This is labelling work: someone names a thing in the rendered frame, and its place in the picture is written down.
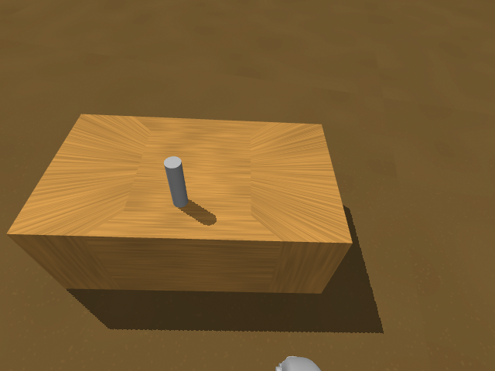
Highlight can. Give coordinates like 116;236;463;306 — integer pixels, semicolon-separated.
164;156;188;208

